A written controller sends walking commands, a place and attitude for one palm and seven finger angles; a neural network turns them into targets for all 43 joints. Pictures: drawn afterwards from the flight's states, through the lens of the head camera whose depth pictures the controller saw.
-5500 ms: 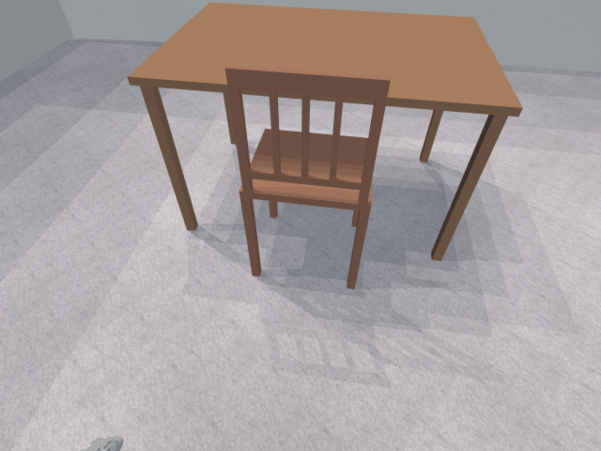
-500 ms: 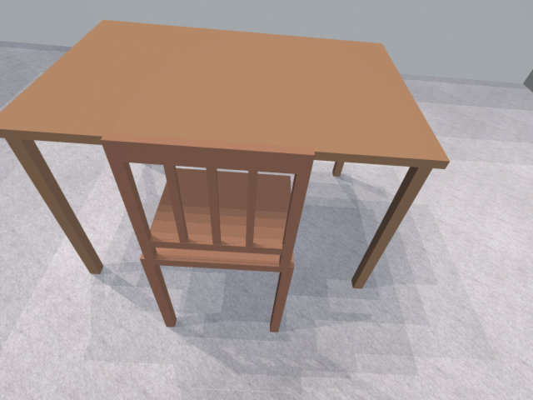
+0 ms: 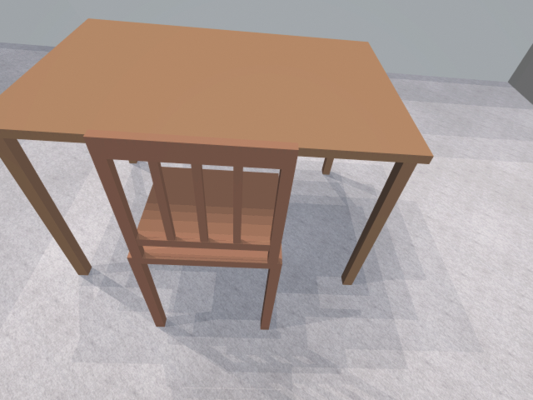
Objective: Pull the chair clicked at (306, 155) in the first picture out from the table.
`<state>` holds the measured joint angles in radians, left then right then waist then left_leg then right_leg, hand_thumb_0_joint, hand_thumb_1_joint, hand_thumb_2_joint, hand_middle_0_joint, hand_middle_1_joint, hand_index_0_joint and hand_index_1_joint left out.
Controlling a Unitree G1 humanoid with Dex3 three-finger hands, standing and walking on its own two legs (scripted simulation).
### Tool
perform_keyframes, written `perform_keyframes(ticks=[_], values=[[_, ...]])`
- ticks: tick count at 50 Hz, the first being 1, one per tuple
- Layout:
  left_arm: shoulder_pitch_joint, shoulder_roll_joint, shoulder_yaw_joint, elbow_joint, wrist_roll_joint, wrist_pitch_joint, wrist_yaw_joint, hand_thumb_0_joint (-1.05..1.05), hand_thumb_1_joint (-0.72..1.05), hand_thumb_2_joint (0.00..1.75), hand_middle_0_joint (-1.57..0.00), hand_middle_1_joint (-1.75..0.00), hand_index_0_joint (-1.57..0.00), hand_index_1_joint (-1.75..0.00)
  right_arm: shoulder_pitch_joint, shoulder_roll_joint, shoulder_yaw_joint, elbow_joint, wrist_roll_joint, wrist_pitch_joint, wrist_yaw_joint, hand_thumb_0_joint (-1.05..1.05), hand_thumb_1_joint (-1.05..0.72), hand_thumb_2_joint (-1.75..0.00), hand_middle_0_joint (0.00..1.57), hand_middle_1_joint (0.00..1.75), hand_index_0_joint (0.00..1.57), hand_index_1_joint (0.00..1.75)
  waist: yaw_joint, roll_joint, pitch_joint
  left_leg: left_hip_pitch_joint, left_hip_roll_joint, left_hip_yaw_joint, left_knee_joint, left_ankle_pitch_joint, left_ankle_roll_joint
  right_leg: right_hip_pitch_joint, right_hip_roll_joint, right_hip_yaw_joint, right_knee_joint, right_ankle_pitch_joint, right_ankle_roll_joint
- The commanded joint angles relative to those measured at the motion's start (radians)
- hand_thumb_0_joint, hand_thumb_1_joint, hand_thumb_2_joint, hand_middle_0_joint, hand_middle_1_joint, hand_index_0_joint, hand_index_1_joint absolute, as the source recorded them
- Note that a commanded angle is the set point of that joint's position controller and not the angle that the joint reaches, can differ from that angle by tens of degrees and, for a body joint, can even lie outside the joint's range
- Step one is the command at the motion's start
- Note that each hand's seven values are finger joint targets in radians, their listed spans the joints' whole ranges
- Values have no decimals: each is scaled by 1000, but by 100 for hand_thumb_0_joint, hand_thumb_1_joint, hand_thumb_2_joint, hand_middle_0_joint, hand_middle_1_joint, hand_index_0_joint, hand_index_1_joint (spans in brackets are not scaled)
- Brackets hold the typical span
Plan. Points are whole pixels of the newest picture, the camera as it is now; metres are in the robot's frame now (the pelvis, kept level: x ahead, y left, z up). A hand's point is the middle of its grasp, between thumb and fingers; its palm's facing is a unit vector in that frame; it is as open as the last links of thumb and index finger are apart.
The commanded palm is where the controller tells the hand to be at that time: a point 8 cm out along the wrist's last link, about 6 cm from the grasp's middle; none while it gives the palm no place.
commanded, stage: look again from close up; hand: left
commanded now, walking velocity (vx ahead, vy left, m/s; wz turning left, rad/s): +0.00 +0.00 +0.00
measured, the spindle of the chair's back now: (200, 205) +0.54 +0.18 -0.08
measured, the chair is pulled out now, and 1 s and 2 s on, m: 0.00 0.00 0.00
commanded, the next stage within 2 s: none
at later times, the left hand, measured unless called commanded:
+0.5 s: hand out of the picture -0.04 +0.15 -0.17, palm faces +0.04 -0.99 -0.14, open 7.4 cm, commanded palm none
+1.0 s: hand out of the picture +0.02 +0.13 -0.17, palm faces +0.02 -0.99 -0.15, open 7.4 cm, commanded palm none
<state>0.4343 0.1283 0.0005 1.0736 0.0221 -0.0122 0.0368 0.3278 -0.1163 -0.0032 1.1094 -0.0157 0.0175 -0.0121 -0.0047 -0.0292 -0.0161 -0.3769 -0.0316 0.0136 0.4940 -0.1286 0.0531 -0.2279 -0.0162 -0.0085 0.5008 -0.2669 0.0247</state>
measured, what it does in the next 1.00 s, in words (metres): stands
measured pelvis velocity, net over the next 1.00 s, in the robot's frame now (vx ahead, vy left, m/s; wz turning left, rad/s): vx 0.04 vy -0.02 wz -0.02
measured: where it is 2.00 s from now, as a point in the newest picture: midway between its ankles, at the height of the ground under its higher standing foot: outside the picture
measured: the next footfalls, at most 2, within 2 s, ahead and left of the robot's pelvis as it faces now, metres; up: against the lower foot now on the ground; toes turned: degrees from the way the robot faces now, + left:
none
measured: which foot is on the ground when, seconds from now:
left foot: down 0.00-1.00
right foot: down 0.00-1.00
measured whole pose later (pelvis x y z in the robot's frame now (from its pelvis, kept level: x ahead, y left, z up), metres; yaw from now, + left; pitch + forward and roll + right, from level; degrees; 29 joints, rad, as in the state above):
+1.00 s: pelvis +0.04 -0.02 +0.01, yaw -1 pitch +0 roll +0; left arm 0.38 0.13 -0.01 1.08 0.02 -0.03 0.04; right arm 0.29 -0.14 0.01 1.13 -0.01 -0.01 -0.02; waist 0.00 -0.03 0.00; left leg -0.28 -0.02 0.02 0.43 -0.15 0.03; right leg -0.13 -0.01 0.01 0.43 -0.29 0.01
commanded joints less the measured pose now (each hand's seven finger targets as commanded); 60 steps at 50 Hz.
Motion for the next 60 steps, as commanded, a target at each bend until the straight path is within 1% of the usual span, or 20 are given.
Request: perform_keyframes(ticks=[1,4,8,11,14,16,22,28,30,31,33,35,39,41,44,45,48,53,58,60], values=[[131,68,12,-15,0,-5,7,0,90,90,-20,-30,-20,-30,20,-119,-21,-45,4,-22,-6,0,-90,-90,20,30,20,30,22,66,112,-13,114,-181,-207,-370,-9,-76,-46,58,-108,-166,-57],[130,66,12,-13,1,-5,8,0,90,90,-20,-30,-20,-30,22,-119,-22,-43,4,-19,-6,0,-90,-90,20,30,20,30,19,66,124,-13,115,-182,-215,-389,-11,-86,-46,62,-122,-187,-58],[126,63,13,-15,1,-7,8,0,90,90,-20,-30,-20,-30,30,-112,-23,-42,3,-18,-6,0,-90,-90,20,30,20,30,16,48,132,-3,111,-177,-214,-366,-13,-92,-48,66,-133,-179,-59],[128,62,13,-15,2,-6,8,0,90,90,-20,-30,-20,-30,31,-117,-24,-38,4,-19,-6,0,-90,-90,20,30,20,30,15,67,121,11,119,-184,-229,-383,-12,-91,-41,53,-123,-163,-53],[129,59,12,-14,1,-12,8,0,90,90,-20,-30,-20,-30,29,-113,-24,-40,5,-22,-5,0,-90,-90,20,30,20,30,12,32,98,46,114,-169,-205,-318,-13,-91,-52,68,-137,-137,-57],[119,62,11,-16,1,-11,8,0,90,90,-20,-30,-20,-30,30,-113,-23,-37,6,-22,-6,0,-90,-90,20,30,20,30,9,42,116,42,114,-169,-211,-325,-14,-97,-49,68,-142,-141,-56],[121,63,8,-9,-1,-16,7,0,90,90,-20,-30,-20,-30,22,-114,-19,-35,8,-26,-6,0,-90,-90,20,30,20,30,9,37,100,73,114,-159,-199,-279,-14,-90,-59,73,-153,-115,-55],[109,63,3,-3,-4,-21,8,0,90,90,-20,-30,-20,-30,18,-112,-13,-30,10,-34,-7,0,-90,-90,20,30,20,30,5,42,90,113,113,-142,-182,-192,-15,-74,-66,74,-156,-43,-57],[106,67,2,-1,-4,-20,8,0,90,90,-20,-30,-20,-30,19,-113,-11,-26,13,-35,-8,0,-90,-90,20,30,20,30,7,25,96,114,117,-138,-186,-178,-13,-59,-65,68,-160,-24,-55],[104,65,1,-1,-4,-22,9,0,90,90,-20,-30,-20,-30,17,-116,-11,-27,11,-37,-9,0,-90,-90,20,30,20,30,7,34,88,116,114,-133,-176,-152,-14,-51,-69,74,-159,-3,-56],[100,67,0,0,-6,-23,10,0,90,90,-20,-30,-20,-30,16,-115,-8,-25,12,-39,-9,0,-90,-90,20,30,20,30,7,22,82,134,111,-126,-167,-118,-15,-45,-73,74,-158,14,-56],[93,71,0,0,-6,-22,10,0,90,90,-20,-30,-20,-30,14,-111,-7,-21,14,-38,-9,0,-90,-90,20,30,20,30,8,18,96,132,113,-117,-168,-117,-16,-44,-71,71,-167,10,-55],[83,71,-1,0,-7,-19,10,0,90,90,-20,-30,-20,-30,11,-116,-5,-18,11,-37,-10,0,-90,-90,20,30,20,30,6,45,104,132,111,-123,-175,-130,-18,-43,-70,74,-165,5,-56],[78,74,0,-1,-6,-16,9,0,90,90,-20,-30,-20,-30,11,-119,-4,-18,11,-36,-10,0,-90,-90,20,30,20,30,9,41,119,118,113,-129,-186,-151,-18,-40,-67,69,-164,-4,-55],[75,72,0,1,-7,-19,9,0,90,90,-20,-30,-20,-30,9,-118,-4,-17,9,-38,-11,0,-90,-90,20,30,20,30,10,36,96,142,111,-118,-174,-109,-18,-30,-71,74,-164,22,-58],[74,76,1,-2,-7,-19,8,0,90,90,-20,-30,-20,-30,9,-115,-3,-18,12,-39,-11,0,-90,-90,20,30,20,30,11,20,97,148,112,-112,-169,-88,-16,-24,-71,71,-170,33,-56],[62,78,1,-2,-9,-21,9,0,90,90,-20,-30,-20,-30,10,-119,-2,-14,10,-41,-11,0,-90,-90,20,30,20,30,10,22,83,164,111,-105,-155,-51,-19,-18,-76,76,-166,52,-56],[53,80,0,-3,-9,-21,10,0,90,90,-20,-30,-20,-30,8,-119,-1,-9,11,-43,-13,0,-90,-90,20,30,20,30,8,8,82,177,112,-98,-146,-3,-19,-8,-76,80,-168,78,-56],[53,81,0,1,-10,-20,10,0,90,90,-20,-30,-20,-30,1,-119,2,-5,11,-42,-13,0,-90,-90,20,30,20,30,10,22,96,178,111,-92,-146,-4,-21,-10,-74,83,-174,74,-55],[55,83,-1,2,-10,-19,10,0,90,90,-20,-30,-20,-30,-2,-115,2,-2,13,-40,-14,0,-90,-90,20,30,20,30,13,16,120,170,112,-90,-150,-17,-20,-16,-74,81,-184,63,-55]])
